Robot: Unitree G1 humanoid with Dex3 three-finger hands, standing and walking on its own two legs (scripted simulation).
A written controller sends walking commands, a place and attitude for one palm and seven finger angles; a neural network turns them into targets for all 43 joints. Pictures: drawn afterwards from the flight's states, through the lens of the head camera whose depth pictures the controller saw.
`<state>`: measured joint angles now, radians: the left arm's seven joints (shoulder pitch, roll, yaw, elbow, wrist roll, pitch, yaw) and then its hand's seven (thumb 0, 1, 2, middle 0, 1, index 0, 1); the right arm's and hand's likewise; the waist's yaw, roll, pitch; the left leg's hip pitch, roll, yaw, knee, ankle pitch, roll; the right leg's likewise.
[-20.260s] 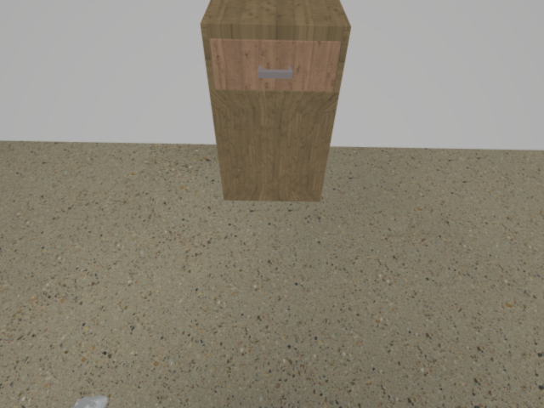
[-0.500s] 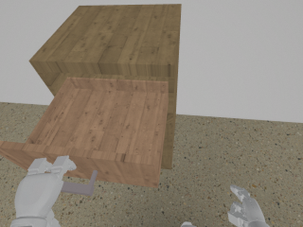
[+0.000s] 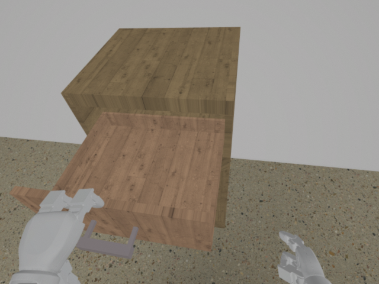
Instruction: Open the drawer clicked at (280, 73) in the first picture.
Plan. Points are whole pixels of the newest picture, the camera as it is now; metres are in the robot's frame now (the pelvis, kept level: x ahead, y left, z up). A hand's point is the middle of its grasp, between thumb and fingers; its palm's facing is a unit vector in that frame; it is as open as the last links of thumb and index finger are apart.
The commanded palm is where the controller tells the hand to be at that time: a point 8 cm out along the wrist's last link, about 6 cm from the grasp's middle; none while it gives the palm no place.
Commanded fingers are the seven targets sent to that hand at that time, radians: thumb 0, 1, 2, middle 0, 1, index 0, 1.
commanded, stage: lift the hand off the handle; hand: left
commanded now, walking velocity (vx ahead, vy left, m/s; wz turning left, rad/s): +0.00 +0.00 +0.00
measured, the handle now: (109, 237) +0.21 +0.23 -0.04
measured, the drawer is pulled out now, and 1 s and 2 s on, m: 0.30 0.30 0.30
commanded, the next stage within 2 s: draw the hand back to the body in 0.36 s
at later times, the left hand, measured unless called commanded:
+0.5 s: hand (64, 233) +0.17 +0.23 +0.11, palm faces +0.04 -0.13 -0.99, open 13.8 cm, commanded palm +0.14 +0.24 +0.16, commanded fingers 0.00 -0.50 0.30 -0.30 -1.20 -0.30 -1.20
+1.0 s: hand (40, 230) +0.16 +0.26 +0.13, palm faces +0.06 -0.08 -0.99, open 13.8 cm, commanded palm +0.14 +0.26 +0.18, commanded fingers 0.00 -0.50 0.30 -0.30 -1.20 -0.30 -1.20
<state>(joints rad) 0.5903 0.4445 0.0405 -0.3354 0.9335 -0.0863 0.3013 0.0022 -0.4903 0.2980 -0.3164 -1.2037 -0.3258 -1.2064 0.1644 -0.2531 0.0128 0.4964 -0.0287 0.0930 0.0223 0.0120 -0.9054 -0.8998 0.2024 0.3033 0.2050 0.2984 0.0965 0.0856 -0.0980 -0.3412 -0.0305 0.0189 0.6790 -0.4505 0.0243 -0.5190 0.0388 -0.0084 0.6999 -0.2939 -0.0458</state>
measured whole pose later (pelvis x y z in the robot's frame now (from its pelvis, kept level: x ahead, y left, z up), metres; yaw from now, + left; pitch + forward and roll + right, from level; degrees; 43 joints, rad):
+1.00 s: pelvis +0.00 +0.02 +0.02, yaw +0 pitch +2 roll -1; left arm 0.62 0.56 0.13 -0.52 0.82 -0.04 0.13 0.00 -0.49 0.30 -0.32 -1.20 -0.32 -1.20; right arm 0.19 -0.28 0.04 0.46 0.00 0.13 0.01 0.01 -0.91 -0.90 0.20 0.30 0.20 0.30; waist 0.11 0.10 -0.05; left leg -0.17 -0.03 0.01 0.53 -0.38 0.04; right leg -0.33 0.04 -0.01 0.52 -0.22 -0.02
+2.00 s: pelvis +0.01 -0.02 +0.02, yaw +4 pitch -2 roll +0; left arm 0.56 0.33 0.29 -0.48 -0.06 -0.16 0.12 0.01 0.79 0.85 -0.21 -0.37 -0.22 -0.37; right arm 0.17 -0.21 0.01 0.65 0.02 -0.17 -0.07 0.01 -0.90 -0.90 0.20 0.30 0.21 0.30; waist 0.05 0.08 0.01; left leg -0.06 -0.01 -0.06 0.44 -0.34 0.00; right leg -0.20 0.05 -0.08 0.45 -0.21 -0.07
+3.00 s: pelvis -0.07 +0.00 +0.01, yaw +5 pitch +2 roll +1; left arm 0.64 0.41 0.41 -0.63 -0.01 -0.24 0.17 0.02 0.89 0.90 -0.21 -0.31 -0.21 -0.31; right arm 0.22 -0.19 0.01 0.56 0.00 -0.10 -0.06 0.01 -0.90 -0.90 0.20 0.30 0.21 0.30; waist -0.02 -0.05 0.02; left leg -0.34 -0.06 -0.03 0.61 -0.30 0.03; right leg -0.44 -0.01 -0.03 0.61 -0.20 -0.01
